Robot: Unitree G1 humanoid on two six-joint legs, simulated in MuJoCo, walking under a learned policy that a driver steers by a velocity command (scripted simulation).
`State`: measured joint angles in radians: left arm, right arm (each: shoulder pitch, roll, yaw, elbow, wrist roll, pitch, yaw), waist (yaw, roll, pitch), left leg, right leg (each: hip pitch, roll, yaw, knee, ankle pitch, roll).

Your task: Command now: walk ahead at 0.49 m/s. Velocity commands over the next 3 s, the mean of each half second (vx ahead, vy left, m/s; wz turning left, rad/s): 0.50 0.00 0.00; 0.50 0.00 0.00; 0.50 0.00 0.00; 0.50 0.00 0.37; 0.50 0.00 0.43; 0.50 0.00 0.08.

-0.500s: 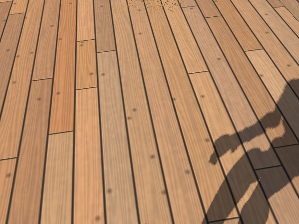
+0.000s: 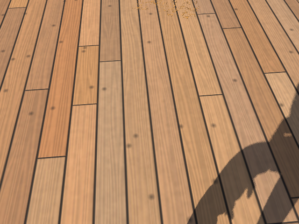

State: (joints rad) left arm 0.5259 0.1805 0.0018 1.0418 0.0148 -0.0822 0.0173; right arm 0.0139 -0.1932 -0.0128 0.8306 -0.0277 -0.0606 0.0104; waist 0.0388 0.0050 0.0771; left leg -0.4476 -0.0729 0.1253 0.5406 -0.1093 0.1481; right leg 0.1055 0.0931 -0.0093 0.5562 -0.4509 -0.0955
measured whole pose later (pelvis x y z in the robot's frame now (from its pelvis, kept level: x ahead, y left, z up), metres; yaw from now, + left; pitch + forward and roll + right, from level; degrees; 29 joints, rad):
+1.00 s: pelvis +0.53 -0.05 +0.03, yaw +1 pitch +0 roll -1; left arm 0.49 0.16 0.02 1.08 0.02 -0.10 0.00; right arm 0.03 -0.19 -0.02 0.90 -0.02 -0.04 0.03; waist 0.07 0.03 0.05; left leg -0.60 0.07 0.06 0.66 -0.02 0.05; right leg 0.09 0.09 -0.07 0.17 -0.27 -0.08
